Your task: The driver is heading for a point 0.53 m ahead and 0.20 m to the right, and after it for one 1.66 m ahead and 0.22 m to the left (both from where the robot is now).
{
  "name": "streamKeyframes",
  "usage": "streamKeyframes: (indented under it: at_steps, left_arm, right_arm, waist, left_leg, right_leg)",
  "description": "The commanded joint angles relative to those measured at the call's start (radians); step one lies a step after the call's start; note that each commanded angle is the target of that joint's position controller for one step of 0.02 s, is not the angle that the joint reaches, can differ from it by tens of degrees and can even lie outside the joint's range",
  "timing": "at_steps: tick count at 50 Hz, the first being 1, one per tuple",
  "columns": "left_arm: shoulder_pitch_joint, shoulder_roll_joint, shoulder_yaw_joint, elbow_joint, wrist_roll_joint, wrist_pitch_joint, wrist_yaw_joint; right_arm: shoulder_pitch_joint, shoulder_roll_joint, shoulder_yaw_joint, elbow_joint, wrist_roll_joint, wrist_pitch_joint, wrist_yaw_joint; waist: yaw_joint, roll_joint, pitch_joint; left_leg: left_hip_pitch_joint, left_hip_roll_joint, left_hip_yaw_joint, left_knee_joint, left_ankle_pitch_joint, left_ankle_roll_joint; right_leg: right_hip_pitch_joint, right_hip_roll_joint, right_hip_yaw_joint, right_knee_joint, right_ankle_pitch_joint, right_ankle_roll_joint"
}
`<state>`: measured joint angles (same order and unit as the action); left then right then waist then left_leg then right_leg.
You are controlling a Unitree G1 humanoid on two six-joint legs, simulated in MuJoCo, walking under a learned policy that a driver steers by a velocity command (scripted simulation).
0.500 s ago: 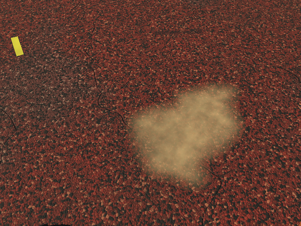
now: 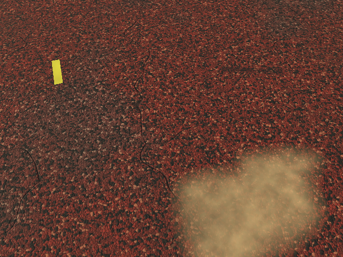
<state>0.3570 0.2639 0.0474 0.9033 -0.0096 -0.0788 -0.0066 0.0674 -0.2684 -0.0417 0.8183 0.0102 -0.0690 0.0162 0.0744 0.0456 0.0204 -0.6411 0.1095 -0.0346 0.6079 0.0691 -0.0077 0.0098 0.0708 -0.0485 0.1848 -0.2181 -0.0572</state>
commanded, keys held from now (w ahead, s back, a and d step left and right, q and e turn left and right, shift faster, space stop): w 0.04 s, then w+e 0.64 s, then q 0.32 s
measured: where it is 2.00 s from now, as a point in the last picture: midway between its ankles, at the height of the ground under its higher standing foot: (217, 229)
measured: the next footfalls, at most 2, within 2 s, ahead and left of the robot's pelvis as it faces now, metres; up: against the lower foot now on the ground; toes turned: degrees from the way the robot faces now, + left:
left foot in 0.14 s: +0.26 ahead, +0.15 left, +0.00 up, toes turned +0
right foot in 0.68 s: +0.50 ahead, -0.14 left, +0.00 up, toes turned -22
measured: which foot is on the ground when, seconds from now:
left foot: up 0.00-0.12, down 0.14-0.68, up 0.70-1.00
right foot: down 0.00-0.16, up 0.18-0.66, down 0.68-1.00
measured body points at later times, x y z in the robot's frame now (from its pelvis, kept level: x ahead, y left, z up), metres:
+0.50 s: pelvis +0.27 +0.05 +0.00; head +0.29 +0.04 +0.45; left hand +0.47 +0.28 -0.11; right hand +0.25 -0.23 -0.14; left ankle +0.22 +0.15 -0.75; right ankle +0.41 -0.15 -0.68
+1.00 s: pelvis +0.50 -0.07 +0.00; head +0.53 -0.09 +0.45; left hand +0.68 +0.15 -0.12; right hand +0.52 -0.36 -0.13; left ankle +0.65 +0.07 -0.69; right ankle +0.47 -0.13 -0.75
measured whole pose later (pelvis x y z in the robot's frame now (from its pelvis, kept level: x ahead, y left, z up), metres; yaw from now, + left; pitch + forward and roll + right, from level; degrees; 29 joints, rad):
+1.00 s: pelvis +0.50 -0.07 +0.00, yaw -16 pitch +1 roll -1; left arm 0.17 0.23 0.05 0.85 0.03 -0.06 0.01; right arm 0.15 -0.28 -0.07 0.91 0.02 -0.03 -0.01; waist 0.00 0.05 0.07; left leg -0.60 0.10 -0.04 0.83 -0.13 -0.04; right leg -0.13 0.06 -0.12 0.29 -0.18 -0.08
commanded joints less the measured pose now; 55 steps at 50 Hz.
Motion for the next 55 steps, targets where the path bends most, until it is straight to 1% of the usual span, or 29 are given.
streamKeyframes:
  at_steps: [1,4,6,7,8,9,10,11,12,13,15,18,23,28,31,32,33,34,35,36,37,38,39,40,43,45,47,50,55]
  left_arm:
    - [0.046,0.172,0.041,-0.011,-0.007,0.004,0.009]
    - [0.044,0.184,0.048,0.005,-0.013,0.020,0.016]
    - [0.004,0.189,0.047,-0.003,-0.012,0.029,0.018]
    - [-0.001,0.154,0.032,-0.021,0.000,0.029,0.019]
    - [0.109,0.037,-0.003,-0.042,0.004,0.013,0.011]
    - [0.104,0.061,0.000,-0.026,-0.010,-0.004,0.010]
    - [0.024,0.155,0.029,-0.046,-0.039,-0.012,0.009]
    - [-0.031,0.159,0.032,-0.061,-0.044,-0.012,0.013]
    - [-0.056,0.147,0.036,-0.064,-0.033,-0.007,0.018]
    - [-0.039,0.131,0.043,-0.056,-0.026,0.007,0.022]
    - [-0.006,0.080,0.040,-0.047,-0.026,0.035,0.020]
    - [-0.055,0.070,0.044,-0.079,-0.020,0.055,0.022]
    - [-0.195,0.047,0.034,-0.129,-0.011,0.041,-0.007]
    - [-0.338,0.040,0.023,-0.207,-0.011,0.042,-0.039]
    - [-0.311,0.075,0.039,-0.233,-0.012,0.048,-0.052]
    - [-0.247,0.101,0.054,-0.226,-0.013,0.052,-0.051]
    - [-0.121,0.141,0.078,-0.198,-0.017,0.054,-0.047]
    - [0.051,0.209,0.115,-0.152,-0.019,0.059,-0.030]
    - [0.068,0.321,0.134,-0.142,-0.015,0.060,-0.009]
    - [0.050,0.280,0.107,-0.185,0.003,0.042,-0.014]
    - [0.015,0.198,0.079,-0.174,0.016,0.030,-0.022]
    - [-0.043,0.168,0.069,-0.173,0.013,0.020,-0.023]
    - [-0.110,0.132,0.060,-0.174,0.007,0.016,-0.023]
    - [-0.154,0.103,0.049,-0.177,0.014,0.014,-0.020]
    - [-0.192,0.105,0.045,-0.152,0.035,-0.005,-0.012]
    - [-0.211,0.105,0.042,-0.134,0.040,-0.010,0.002]
    - [-0.234,0.110,0.040,-0.125,0.038,0.000,0.019]
    - [-0.216,0.136,0.045,-0.101,0.032,0.021,0.040]
    - [-0.220,0.145,0.052,-0.083,0.012,0.067,0.055]
  right_arm:
    - [-0.139,-0.061,-0.007,-0.098,0.007,-0.022,0.016]
    - [-0.126,-0.091,-0.017,-0.108,0.006,-0.031,0.028]
    - [0.059,-0.146,-0.048,-0.056,0.003,-0.037,0.020]
    - [0.239,-0.204,-0.071,-0.011,-0.009,-0.038,0.009]
    - [0.360,-0.303,-0.098,0.013,-0.025,-0.030,0.000]
    - [0.371,-0.225,-0.075,0.014,-0.015,-0.025,0.002]
    - [0.298,-0.167,-0.056,0.008,-0.010,-0.026,-0.001]
    - [0.221,-0.135,-0.047,-0.004,-0.008,-0.028,-0.003]
    - [0.158,-0.100,-0.037,-0.004,-0.010,-0.032,-0.001]
    - [0.118,-0.076,-0.031,-0.003,-0.017,-0.040,0.001]
    - [0.090,-0.072,-0.034,0.008,-0.025,-0.050,0.003]
    - [0.097,-0.103,-0.046,0.030,-0.030,-0.058,-0.007]
    - [0.135,-0.141,-0.054,0.050,-0.024,-0.044,-0.030]
    - [0.221,-0.175,-0.068,0.081,-0.002,-0.009,-0.036]
    - [0.200,-0.207,-0.080,0.073,0.011,0.014,-0.040]
    - [0.187,-0.220,-0.084,0.068,0.015,0.021,-0.042]
    - [0.167,-0.225,-0.085,0.061,0.019,0.029,-0.043]
    - [0.164,-0.208,-0.076,0.052,0.014,0.027,-0.045]
    - [0.243,-0.068,-0.034,0.009,-0.029,0.009,-0.034]
    - [0.248,-0.077,-0.021,0.013,-0.008,-0.031,-0.019]
    - [0.166,-0.151,-0.044,0.018,0.040,-0.046,-0.009]
    - [0.147,-0.139,-0.040,0.018,0.045,-0.049,-0.012]
    - [0.142,-0.132,-0.043,0.039,0.024,-0.043,-0.020]
    - [0.157,-0.137,-0.050,0.055,0.018,-0.027,-0.024]
    - [0.230,-0.096,-0.048,0.096,0.014,0.023,-0.031]
    - [0.212,-0.084,-0.047,0.089,0.007,0.032,-0.038]
    - [0.163,-0.075,-0.041,0.070,0.003,0.032,-0.035]
    - [0.085,-0.078,-0.038,0.029,0.003,0.035,-0.021]
    - [0.051,-0.092,-0.047,-0.025,0.000,0.050,0.007]
  waist:
    - [0.009,-0.097,0.063]
    - [-0.028,-0.112,0.047]
    - [-0.134,-0.119,-0.061]
    - [-0.205,-0.085,-0.200]
    - [-0.186,0.134,-0.364]
    - [-0.200,0.194,-0.420]
    - [-0.194,0.124,-0.255]
    - [-0.165,0.083,-0.154]
    - [-0.136,0.053,-0.079]
    - [-0.102,0.075,-0.044]
    - [-0.070,0.073,-0.022]
    - [-0.061,0.033,0.016]
    - [-0.102,-0.002,0.048]
    - [-0.149,-0.020,0.091]
    - [-0.099,0.021,0.040]
    - [-0.057,0.039,-0.006]
    - [0.019,0.032,-0.072]
    - [0.101,-0.018,-0.160]
    - [0.014,-0.286,-0.222]
    - [0.009,-0.233,-0.393]
    - [0.036,-0.118,-0.306]
    - [0.002,-0.096,-0.199]
    - [-0.031,-0.049,-0.137]
    - [-0.062,-0.073,-0.109]
    - [-0.116,-0.093,-0.100]
    - [-0.123,-0.108,-0.088]
    - [-0.110,-0.130,-0.077]
    - [-0.069,-0.129,-0.073]
    - [-0.059,-0.133,-0.039]
  left_leg:
    - [-0.013,-0.025,0.016,-0.073,0.000,0.017]
    - [0.051,-0.045,0.012,-0.120,-0.105,0.052]
    - [0.330,-0.096,0.055,-0.162,-0.123,0.088]
    - [0.630,-0.017,-0.014,-0.110,-0.098,0.132]
    - [1.051,0.249,-0.415,-0.134,-0.237,0.270]
    - [1.065,0.313,-0.650,-0.271,-0.358,0.300]
    - [0.930,0.279,-0.516,-0.303,-0.421,0.245]
    - [0.789,0.246,-0.387,-0.334,-0.397,0.210]
    - [0.662,0.208,-0.290,-0.379,-0.343,0.192]
    - [0.573,0.173,-0.203,-0.416,-0.290,0.173]
    - [0.482,0.151,-0.101,-0.466,-0.208,0.175]
    - [0.473,0.149,0.010,-0.497,-0.104,0.188]
    - [0.533,0.130,0.154,-0.511,-0.030,0.171]
    - [0.711,0.184,0.212,-0.454,0.065,0.160]
    - [0.775,0.194,0.254,-0.306,0.444,0.130]
    - [0.774,0.188,0.265,-0.197,0.593,0.119]
    - [0.730,0.163,0.283,-0.020,0.647,0.098]
    - [0.560,0.120,0.292,0.240,0.481,0.055]
    - [0.121,-0.040,0.272,0.614,-0.332,-0.012]
    - [-0.014,-0.147,0.030,0.795,-0.708,-0.021]
    - [-0.063,-0.083,-0.027,0.812,-0.638,-0.006]
    - [-0.049,-0.033,-0.013,0.747,-0.572,0.006]
    - [-0.008,0.009,-0.012,0.664,-0.525,0.005]
    - [0.059,0.028,-0.015,0.616,-0.491,0.004]
    - [0.178,0.013,-0.016,0.533,-0.389,-0.017]
    - [0.164,-0.002,-0.028,0.423,-0.302,-0.031]
    - [0.163,-0.005,-0.010,0.280,-0.196,-0.038]
    - [0.143,-0.012,0.019,0.161,-0.123,-0.039]
    - [0.096,-0.030,0.055,0.092,-0.264,-0.005]
  right_leg:
    - [0.009,-0.302,0.124,-0.036,0.269,-0.140]
    - [0.076,-0.336,0.158,0.045,0.385,-0.119]
    - [0.035,-0.283,0.135,0.245,0.614,-0.087]
    - [-0.119,-0.228,0.104,0.476,0.508,-0.056]
    - [-0.533,-0.069,0.029,0.869,0.094,0.025]
    - [-0.666,-0.031,0.161,1.035,-0.371,0.027]
    - [-0.742,-0.088,0.192,1.102,-0.322,0.015]
    - [-0.742,-0.141,0.162,1.079,-0.231,0.009]
    - [-0.710,-0.173,0.150,1.027,-0.159,0.014]
    - [-0.651,-0.202,0.158,0.984,-0.103,0.017]
    - [-0.586,-0.216,0.151,0.967,-0.051,0.025]
    - [-0.657,-0.223,0.164,0.892,0.059,0.041]
    - [-0.666,-0.205,0.096,0.612,0.271,0.044]
    - [-0.722,-0.184,0.029,0.473,0.213,0.011]
    - [-0.612,-0.116,-0.042,0.454,0.074,-0.038]
    - [-0.518,-0.078,-0.069,0.459,0.025,-0.060]
    - [-0.348,-0.033,-0.086,0.417,0.038,-0.091]
    - [-0.060,-0.026,-0.021,0.357,0.079,-0.134]
    - [0.274,-0.296,0.457,0.310,0.097,-0.278]
    - [0.372,-0.462,0.844,0.152,0.180,-0.392]
    - [0.297,-0.444,0.652,0.147,0.398,-0.327]
    - [0.153,-0.406,0.462,0.180,0.570,-0.279]
    - [0.025,-0.354,0.337,0.175,0.617,-0.230]
    - [-0.073,-0.325,0.258,0.144,0.637,-0.204]
    - [-0.205,-0.290,0.122,0.080,0.755,-0.187]
    - [-0.208,-0.275,0.044,0.064,0.773,-0.173]
    - [-0.189,-0.253,-0.024,0.055,0.722,-0.149]
    - [-0.116,-0.282,-0.043,0.058,0.675,-0.149]
    - [-0.020,-0.350,-0.032,0.150,0.622,-0.144]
